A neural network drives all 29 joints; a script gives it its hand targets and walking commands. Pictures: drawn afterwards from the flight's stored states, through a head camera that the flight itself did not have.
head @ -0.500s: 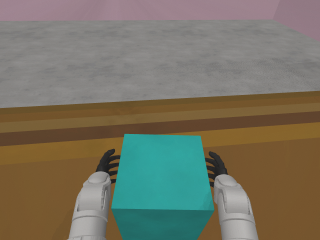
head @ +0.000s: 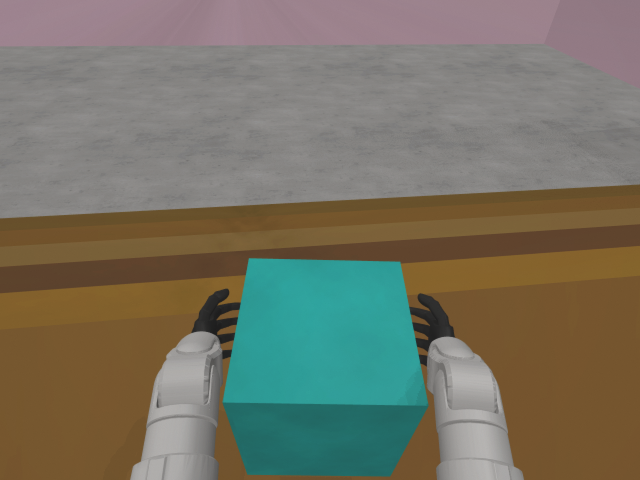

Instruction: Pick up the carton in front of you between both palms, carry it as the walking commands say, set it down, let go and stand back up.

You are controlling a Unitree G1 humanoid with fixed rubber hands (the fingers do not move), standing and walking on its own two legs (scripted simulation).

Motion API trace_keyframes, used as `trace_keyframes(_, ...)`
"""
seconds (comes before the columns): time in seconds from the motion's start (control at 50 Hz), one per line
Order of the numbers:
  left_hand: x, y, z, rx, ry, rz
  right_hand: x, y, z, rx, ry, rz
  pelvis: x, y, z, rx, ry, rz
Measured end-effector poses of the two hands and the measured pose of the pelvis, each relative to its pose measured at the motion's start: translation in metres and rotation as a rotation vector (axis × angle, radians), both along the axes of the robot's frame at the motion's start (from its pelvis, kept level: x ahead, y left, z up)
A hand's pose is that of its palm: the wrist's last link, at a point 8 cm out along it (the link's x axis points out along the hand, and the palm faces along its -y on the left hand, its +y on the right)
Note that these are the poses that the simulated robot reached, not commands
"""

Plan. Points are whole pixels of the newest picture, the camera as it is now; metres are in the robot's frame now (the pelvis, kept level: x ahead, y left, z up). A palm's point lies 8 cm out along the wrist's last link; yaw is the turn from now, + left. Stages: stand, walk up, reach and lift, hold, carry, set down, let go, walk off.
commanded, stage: hold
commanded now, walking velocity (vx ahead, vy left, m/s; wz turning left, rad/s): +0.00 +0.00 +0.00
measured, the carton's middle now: (321, 370) +0.30 +0.00 -0.02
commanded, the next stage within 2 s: carry in 0.20 s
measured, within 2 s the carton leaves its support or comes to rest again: neither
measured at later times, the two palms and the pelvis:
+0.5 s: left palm (212, 300) +0.35 +0.15 +0.07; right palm (430, 305) +0.35 -0.15 +0.07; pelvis +0.07 +0.00 -0.02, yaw +0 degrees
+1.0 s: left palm (246, 191) +0.59 +0.14 +0.09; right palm (413, 200) +0.57 -0.16 +0.09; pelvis +0.32 +0.00 +0.00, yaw -1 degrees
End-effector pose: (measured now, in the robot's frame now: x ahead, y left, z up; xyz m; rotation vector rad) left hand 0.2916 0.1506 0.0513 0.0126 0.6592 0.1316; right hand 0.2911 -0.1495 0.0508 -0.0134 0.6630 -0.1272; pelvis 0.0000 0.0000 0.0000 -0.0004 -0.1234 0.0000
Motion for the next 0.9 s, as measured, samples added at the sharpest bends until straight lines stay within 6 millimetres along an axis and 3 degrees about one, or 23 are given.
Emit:
trace_keyframes(0.24, 0.005, 0.000, 0.000, 0.009, -0.005, -0.006, 0.005, 0.000, 0.000, -0.007, -0.005, 0.004, 0.007, 0.000, -0.002, 0.000, 0.043, 0.000)
trace_keyframes(0.4, 0.029, 0.002, 0.011, -0.009, -0.060, 0.013, 0.030, 0.003, 0.011, 0.012, -0.060, -0.009, 0.034, 0.002, -0.012, -0.003, 0.143, 0.004)
trace_keyframes(0.5, 0.060, 0.002, 0.016, -0.014, -0.042, 0.013, 0.060, 0.003, 0.016, 0.019, -0.042, -0.016, 0.069, 0.001, -0.021, 0.009, 0.186, -0.004)
trace_keyframes(0.62, 0.098, -0.004, 0.009, -0.040, 0.015, 0.047, 0.101, -0.004, 0.006, 0.033, 0.015, -0.019, 0.116, -0.005, -0.028, -0.014, 0.223, 0.030)
trace_keyframes(0.72, 0.127, 0.013, 0.002, -0.056, 0.064, 0.097, 0.144, 0.015, 0.006, 0.052, 0.065, -0.003, 0.161, 0.002, -0.022, 0.022, 0.231, 0.031)
trace_keyframes(0.8, 0.169, 0.021, 0.011, -0.063, 0.055, 0.086, 0.180, 0.021, 0.013, 0.040, 0.055, -0.009, 0.201, 0.013, -0.018, 0.017, 0.217, -0.029)
trace_keyframes(0.9, 0.237, 0.005, 0.031, -0.065, 0.058, 0.012, 0.224, 0.006, 0.032, 0.043, 0.055, -0.086, 0.255, 0.015, -0.001, -0.023, 0.231, -0.030)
